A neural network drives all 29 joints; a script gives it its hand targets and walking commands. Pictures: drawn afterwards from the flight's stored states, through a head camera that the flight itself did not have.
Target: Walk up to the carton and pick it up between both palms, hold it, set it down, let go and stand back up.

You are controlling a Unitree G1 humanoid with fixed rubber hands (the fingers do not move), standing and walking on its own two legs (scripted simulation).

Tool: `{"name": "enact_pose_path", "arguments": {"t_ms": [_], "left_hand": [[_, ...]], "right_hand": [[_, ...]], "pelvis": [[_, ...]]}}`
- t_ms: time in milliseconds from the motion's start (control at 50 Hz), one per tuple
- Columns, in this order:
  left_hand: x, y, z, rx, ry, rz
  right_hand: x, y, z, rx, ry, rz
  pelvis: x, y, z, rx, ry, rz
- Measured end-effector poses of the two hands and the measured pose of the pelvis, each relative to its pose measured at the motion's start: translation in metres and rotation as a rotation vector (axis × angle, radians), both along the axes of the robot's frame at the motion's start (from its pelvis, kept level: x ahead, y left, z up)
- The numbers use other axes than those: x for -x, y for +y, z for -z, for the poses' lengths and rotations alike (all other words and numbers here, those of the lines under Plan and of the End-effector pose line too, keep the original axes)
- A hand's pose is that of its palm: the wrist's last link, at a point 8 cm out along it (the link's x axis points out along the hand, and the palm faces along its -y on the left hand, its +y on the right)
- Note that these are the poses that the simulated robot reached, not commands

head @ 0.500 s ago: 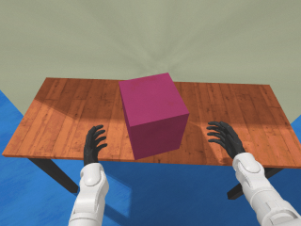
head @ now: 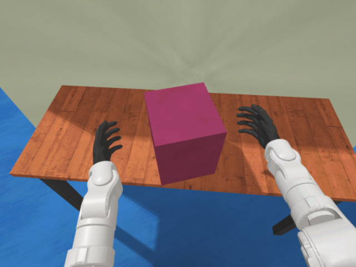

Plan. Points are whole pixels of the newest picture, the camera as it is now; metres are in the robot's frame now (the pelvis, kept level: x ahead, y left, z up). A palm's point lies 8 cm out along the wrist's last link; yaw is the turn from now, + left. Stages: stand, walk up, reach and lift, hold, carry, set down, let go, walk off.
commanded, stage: reach and lift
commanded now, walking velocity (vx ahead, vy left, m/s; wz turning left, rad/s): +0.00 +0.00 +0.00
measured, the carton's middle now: (181, 135) +0.46 +0.06 -0.04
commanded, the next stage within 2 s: none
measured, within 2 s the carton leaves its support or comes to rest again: neither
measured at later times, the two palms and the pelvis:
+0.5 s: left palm (103, 131) +0.36 +0.22 +0.09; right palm (258, 105) +0.47 -0.12 +0.10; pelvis +0.00 +0.01 +0.00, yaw +0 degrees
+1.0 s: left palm (105, 117) +0.39 +0.23 +0.09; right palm (242, 88) +0.51 -0.08 +0.11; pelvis +0.01 +0.01 +0.00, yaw +1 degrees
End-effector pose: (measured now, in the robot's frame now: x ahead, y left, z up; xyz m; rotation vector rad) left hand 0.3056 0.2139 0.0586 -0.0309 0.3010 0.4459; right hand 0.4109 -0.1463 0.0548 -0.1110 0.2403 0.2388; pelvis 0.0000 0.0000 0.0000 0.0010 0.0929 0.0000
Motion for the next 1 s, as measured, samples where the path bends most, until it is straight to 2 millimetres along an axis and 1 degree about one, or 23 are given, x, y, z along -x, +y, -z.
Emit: {"name": "enact_pose_path", "arguments": {"t_ms": [120,380,660,780,900,1000], "left_hand": [[-0.009,0.004,-0.007,0.008,0.000,-0.001],[-0.038,0.007,-0.023,0.020,-0.010,0.007],[-0.062,0.014,-0.038,0.026,-0.016,-0.021],[-0.071,0.018,-0.041,0.031,-0.016,-0.036],[-0.082,0.017,-0.041,0.033,-0.026,-0.032],[-0.086,0.014,-0.034,0.031,-0.018,-0.022]], "right_hand": [[-0.015,0.007,-0.011,-0.007,-0.001,0.009],[-0.043,0.016,-0.030,-0.007,0.014,0.029],[-0.074,0.044,-0.054,-0.013,0.009,-0.006],[-0.084,0.054,-0.058,-0.018,0.026,-0.009],[-0.093,0.061,-0.060,-0.024,0.029,-0.004],[-0.097,0.065,-0.056,-0.013,0.030,-0.006]], "pelvis": [[-0.002,0.000,0.000,0.002,0.012,-0.009],[-0.003,0.004,0.000,0.006,0.038,-0.006],[-0.004,0.006,0.000,0.010,0.089,-0.010],[-0.005,0.005,0.001,0.012,0.109,-0.019],[-0.009,0.006,0.001,0.016,0.137,-0.023],[-0.012,0.008,0.001,0.018,0.150,-0.026]]}}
